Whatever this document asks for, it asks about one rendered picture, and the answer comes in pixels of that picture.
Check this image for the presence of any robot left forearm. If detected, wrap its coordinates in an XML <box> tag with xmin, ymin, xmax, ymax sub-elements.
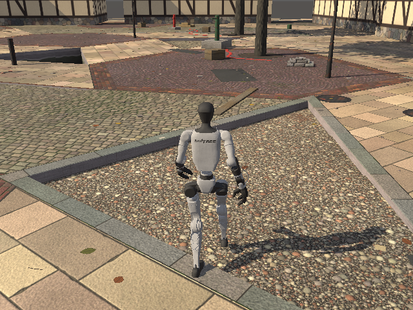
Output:
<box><xmin>176</xmin><ymin>156</ymin><xmax>185</xmax><ymax>172</ymax></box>

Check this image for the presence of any right robot thigh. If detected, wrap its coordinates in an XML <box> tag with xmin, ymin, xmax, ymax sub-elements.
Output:
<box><xmin>215</xmin><ymin>180</ymin><xmax>228</xmax><ymax>216</ymax></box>

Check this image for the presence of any robot left hand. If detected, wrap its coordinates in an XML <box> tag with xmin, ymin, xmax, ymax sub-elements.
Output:
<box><xmin>177</xmin><ymin>167</ymin><xmax>193</xmax><ymax>179</ymax></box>

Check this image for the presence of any robot right hand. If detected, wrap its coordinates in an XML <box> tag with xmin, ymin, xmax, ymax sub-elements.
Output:
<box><xmin>233</xmin><ymin>187</ymin><xmax>248</xmax><ymax>205</ymax></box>

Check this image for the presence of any right robot shin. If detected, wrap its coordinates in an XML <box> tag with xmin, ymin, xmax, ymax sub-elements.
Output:
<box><xmin>218</xmin><ymin>205</ymin><xmax>228</xmax><ymax>240</ymax></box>

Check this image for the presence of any robot right forearm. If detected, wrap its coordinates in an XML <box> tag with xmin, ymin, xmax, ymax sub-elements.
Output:
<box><xmin>231</xmin><ymin>157</ymin><xmax>246</xmax><ymax>189</ymax></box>

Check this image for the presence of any robot right upper arm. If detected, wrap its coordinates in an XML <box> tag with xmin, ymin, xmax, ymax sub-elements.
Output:
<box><xmin>219</xmin><ymin>130</ymin><xmax>236</xmax><ymax>167</ymax></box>

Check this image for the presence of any robot left upper arm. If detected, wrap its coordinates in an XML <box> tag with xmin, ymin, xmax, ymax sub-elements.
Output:
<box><xmin>176</xmin><ymin>130</ymin><xmax>193</xmax><ymax>164</ymax></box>

